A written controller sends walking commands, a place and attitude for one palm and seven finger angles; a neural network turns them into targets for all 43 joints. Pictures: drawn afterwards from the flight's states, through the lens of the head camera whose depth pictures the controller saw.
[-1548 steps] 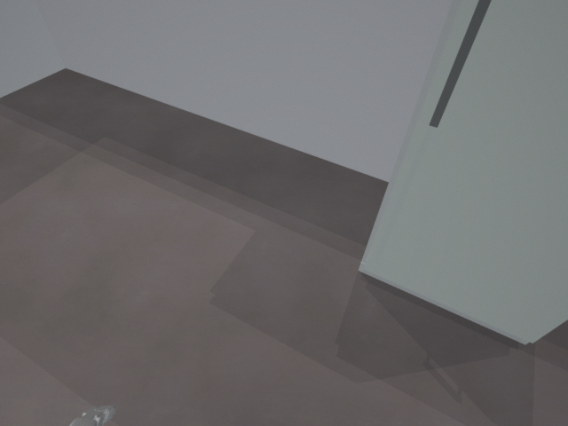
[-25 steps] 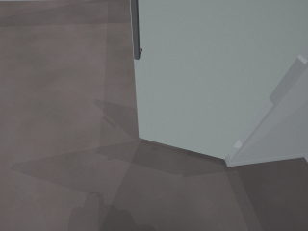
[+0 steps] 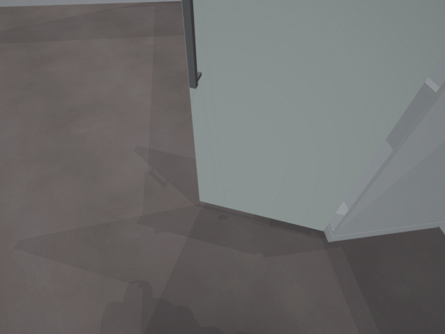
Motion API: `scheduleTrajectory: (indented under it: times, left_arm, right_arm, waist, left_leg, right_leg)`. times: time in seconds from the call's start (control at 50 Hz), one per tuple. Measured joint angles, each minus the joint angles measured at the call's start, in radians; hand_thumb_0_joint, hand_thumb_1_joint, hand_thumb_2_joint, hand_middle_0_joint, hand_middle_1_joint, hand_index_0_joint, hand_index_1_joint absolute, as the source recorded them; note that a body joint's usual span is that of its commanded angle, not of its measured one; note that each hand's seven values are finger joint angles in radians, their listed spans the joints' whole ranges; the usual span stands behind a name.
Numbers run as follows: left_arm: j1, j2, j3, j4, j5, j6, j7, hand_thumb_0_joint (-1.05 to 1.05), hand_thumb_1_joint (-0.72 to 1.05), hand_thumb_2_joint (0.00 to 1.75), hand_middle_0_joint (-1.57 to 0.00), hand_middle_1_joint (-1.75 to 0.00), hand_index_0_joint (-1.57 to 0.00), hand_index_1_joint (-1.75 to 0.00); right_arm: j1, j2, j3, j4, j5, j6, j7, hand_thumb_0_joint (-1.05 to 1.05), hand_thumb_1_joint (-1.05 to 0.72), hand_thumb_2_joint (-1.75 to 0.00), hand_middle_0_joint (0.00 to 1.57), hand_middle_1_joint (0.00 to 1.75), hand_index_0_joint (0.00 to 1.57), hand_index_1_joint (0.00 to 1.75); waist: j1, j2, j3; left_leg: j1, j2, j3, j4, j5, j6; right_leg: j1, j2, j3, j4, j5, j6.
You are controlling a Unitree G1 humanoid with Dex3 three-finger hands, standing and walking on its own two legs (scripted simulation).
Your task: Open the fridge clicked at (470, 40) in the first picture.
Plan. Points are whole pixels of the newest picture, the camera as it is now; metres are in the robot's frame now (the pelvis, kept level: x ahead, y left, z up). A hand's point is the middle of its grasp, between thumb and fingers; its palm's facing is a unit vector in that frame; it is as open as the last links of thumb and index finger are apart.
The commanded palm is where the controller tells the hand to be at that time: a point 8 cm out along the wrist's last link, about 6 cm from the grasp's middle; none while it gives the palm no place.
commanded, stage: stand and wait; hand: left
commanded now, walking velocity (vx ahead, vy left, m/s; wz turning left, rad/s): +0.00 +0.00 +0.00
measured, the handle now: (192, 18) +0.75 +0.12 +0.20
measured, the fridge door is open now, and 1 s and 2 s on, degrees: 67 67 67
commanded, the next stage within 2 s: none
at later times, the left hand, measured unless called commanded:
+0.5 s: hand out of the picture +0.08 +0.23 -0.16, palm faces -0.05 -0.94 -0.33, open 7.4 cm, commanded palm none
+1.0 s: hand out of the picture +0.09 +0.23 -0.16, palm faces -0.06 -0.95 -0.32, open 7.4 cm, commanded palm none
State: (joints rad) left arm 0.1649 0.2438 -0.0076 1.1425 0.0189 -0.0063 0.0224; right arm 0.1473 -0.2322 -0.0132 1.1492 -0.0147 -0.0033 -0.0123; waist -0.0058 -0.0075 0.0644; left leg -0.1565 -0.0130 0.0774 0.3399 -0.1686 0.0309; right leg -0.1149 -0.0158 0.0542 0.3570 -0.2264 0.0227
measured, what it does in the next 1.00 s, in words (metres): stands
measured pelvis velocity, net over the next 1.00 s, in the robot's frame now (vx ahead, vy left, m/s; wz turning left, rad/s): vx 0.02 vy -0.01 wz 0.00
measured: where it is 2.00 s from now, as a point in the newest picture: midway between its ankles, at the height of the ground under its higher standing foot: outside the picture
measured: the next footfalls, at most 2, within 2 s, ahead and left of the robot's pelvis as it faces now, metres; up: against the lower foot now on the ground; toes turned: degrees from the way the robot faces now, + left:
none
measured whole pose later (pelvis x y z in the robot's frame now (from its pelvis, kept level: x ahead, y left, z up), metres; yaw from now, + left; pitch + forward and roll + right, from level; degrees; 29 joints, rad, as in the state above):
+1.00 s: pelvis +0.02 -0.01 +0.00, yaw +0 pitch -1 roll +0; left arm 0.10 0.33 -0.01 1.13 0.01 -0.01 0.01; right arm 0.10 -0.31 0.00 1.14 -0.01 0.00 0.00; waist -0.01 -0.02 0.06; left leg -0.11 0.00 0.07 0.29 -0.17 0.01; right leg -0.06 0.00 0.05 0.28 -0.21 0.01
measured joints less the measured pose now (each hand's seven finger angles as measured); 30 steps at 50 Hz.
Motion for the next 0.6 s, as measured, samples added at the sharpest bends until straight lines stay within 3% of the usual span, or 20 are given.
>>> scheduleTrajectory:
  times: [0.6]
  left_arm:
    - [-0.07, 0.093, 0.0, -0.016, -0.002, -0.009, -0.011, 0.01, 0.91, 0.9, -0.21, -0.3, -0.2, -0.3]
  right_arm:
    - [-0.056, -0.09, 0.001, -0.009, 0.0, 0.0, 0.011, 0.0, -0.91, -0.9, 0.2, 0.3, 0.2, 0.3]
  waist:
    - [-0.007, -0.002, 0.003]
  left_leg:
    - [0.027, 0.018, -0.006, -0.04, 0.012, -0.018]
  right_leg:
    - [0.035, 0.019, -0.005, -0.059, 0.022, -0.017]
